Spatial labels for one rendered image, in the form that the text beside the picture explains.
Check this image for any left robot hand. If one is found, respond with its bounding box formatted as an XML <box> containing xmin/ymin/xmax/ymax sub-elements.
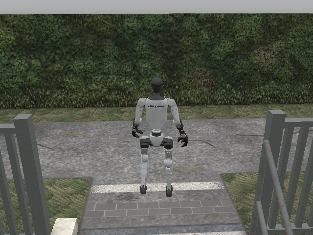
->
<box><xmin>132</xmin><ymin>130</ymin><xmax>143</xmax><ymax>138</ymax></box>

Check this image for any right robot shin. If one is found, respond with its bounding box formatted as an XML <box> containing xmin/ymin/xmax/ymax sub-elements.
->
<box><xmin>165</xmin><ymin>160</ymin><xmax>173</xmax><ymax>190</ymax></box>

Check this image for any left robot thigh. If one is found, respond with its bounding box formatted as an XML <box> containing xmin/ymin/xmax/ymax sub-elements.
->
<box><xmin>140</xmin><ymin>136</ymin><xmax>150</xmax><ymax>163</ymax></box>

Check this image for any right robot hand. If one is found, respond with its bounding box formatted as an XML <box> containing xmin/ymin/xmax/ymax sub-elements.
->
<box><xmin>178</xmin><ymin>135</ymin><xmax>188</xmax><ymax>147</ymax></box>

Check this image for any robot right forearm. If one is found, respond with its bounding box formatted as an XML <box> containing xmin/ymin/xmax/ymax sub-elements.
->
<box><xmin>176</xmin><ymin>118</ymin><xmax>187</xmax><ymax>138</ymax></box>

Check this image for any robot left forearm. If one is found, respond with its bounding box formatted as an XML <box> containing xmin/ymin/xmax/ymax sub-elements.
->
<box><xmin>132</xmin><ymin>118</ymin><xmax>139</xmax><ymax>132</ymax></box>

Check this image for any left robot upper arm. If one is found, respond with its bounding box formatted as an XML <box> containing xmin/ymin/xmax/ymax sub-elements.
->
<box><xmin>134</xmin><ymin>98</ymin><xmax>146</xmax><ymax>124</ymax></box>

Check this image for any right robot upper arm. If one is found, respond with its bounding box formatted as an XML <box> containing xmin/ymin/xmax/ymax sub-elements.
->
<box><xmin>167</xmin><ymin>98</ymin><xmax>181</xmax><ymax>126</ymax></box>

